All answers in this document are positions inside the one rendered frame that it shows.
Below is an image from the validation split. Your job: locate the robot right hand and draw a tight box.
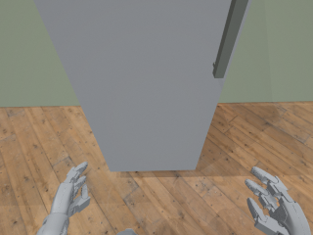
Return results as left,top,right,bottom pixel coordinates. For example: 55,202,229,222
245,166,311,235

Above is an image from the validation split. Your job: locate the robot left forearm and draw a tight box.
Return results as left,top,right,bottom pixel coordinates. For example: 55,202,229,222
36,212,69,235

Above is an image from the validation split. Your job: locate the handle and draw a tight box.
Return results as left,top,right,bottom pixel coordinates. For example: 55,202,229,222
212,0,248,78

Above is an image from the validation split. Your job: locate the fridge door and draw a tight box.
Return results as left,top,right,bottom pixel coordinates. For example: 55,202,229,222
33,0,252,172

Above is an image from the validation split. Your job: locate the robot left hand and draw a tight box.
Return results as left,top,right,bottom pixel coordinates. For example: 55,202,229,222
50,162,91,217

